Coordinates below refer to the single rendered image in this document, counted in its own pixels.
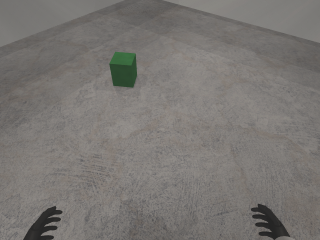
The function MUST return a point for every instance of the carton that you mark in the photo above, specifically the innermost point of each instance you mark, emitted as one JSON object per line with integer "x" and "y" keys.
{"x": 123, "y": 67}

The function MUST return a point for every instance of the robot left hand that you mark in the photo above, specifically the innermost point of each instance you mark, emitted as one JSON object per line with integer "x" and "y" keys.
{"x": 38, "y": 228}

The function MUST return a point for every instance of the robot right hand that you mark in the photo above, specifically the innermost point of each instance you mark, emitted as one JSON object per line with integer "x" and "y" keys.
{"x": 274, "y": 224}

